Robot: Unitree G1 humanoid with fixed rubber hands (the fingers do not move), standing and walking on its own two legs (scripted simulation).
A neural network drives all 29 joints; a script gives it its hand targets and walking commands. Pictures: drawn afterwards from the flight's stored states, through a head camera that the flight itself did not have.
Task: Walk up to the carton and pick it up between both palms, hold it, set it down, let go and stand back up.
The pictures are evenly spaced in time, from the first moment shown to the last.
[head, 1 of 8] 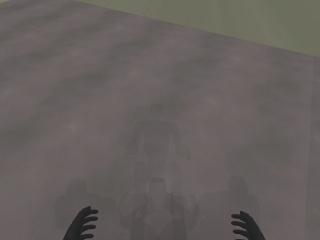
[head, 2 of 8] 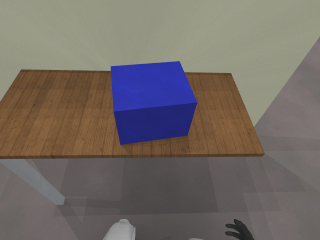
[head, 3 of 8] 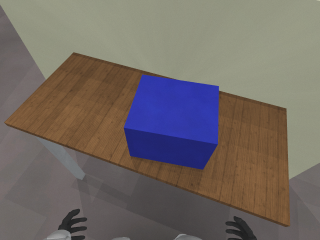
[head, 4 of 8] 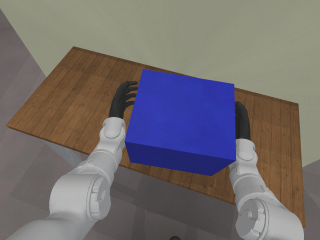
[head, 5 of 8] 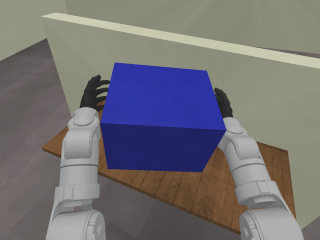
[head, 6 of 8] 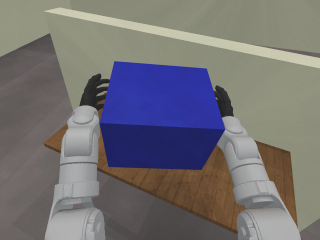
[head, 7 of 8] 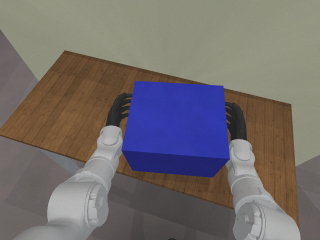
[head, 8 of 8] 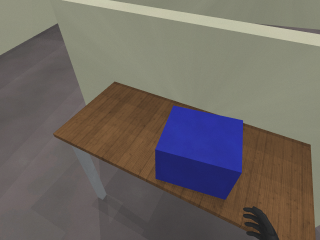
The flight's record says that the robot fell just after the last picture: no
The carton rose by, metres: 0.23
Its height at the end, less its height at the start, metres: +0.00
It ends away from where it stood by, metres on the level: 0.02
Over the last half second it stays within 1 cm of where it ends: yes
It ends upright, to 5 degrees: yes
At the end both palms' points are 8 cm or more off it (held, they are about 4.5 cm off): yes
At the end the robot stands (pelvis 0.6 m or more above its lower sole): yes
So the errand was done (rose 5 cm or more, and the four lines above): yes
